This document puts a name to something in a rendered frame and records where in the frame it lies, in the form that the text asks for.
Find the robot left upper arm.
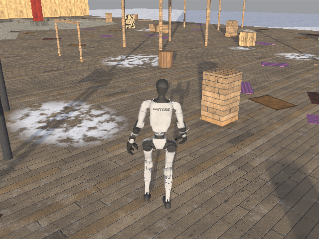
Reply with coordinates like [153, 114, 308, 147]
[136, 100, 151, 128]

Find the right robot hand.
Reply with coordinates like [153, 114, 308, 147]
[175, 135, 187, 144]

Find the robot torso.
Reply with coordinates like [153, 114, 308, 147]
[150, 99, 173, 149]

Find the left robot shin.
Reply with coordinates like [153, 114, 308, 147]
[144, 160, 152, 195]

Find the robot right upper arm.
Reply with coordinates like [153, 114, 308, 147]
[172, 101, 185, 128]

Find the left robot hand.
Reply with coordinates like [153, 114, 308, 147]
[127, 141, 138, 155]

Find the left robot forearm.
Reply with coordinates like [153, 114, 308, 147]
[128, 120, 141, 143]

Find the right robot forearm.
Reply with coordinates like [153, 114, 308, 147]
[179, 121, 187, 137]

